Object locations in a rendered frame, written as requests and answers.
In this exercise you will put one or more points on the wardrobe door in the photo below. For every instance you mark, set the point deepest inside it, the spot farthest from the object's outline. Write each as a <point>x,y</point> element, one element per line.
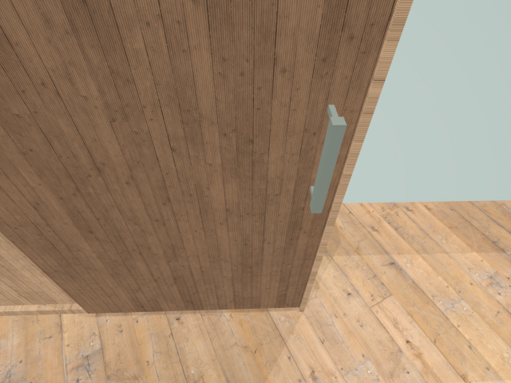
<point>158,155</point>
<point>24,283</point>

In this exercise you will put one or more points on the handle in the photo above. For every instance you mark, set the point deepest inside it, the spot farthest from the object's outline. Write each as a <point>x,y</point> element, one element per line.
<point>333,140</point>

